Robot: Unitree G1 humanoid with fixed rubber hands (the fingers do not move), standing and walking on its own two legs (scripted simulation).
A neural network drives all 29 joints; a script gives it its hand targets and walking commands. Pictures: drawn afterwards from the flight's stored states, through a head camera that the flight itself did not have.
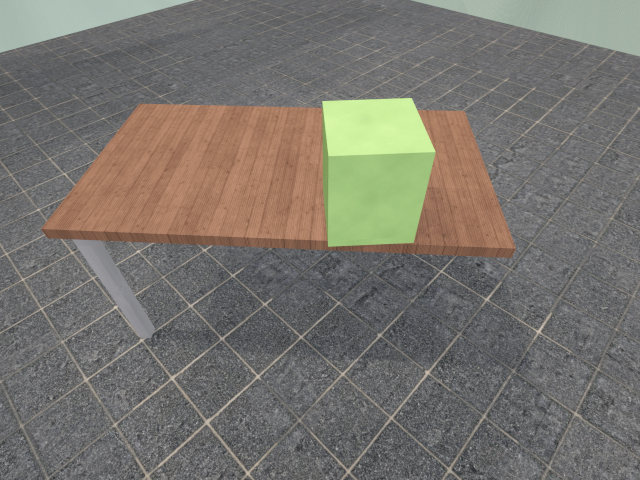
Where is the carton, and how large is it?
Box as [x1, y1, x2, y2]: [322, 98, 435, 246]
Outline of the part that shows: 411,98 322,101 323,194 328,246 413,242 435,152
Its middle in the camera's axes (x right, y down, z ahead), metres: +0.11 -0.14 +0.88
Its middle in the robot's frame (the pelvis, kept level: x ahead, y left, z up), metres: +0.77 -0.07 -0.07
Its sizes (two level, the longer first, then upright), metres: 0.210 0.200 0.250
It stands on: a table, 0.58 m high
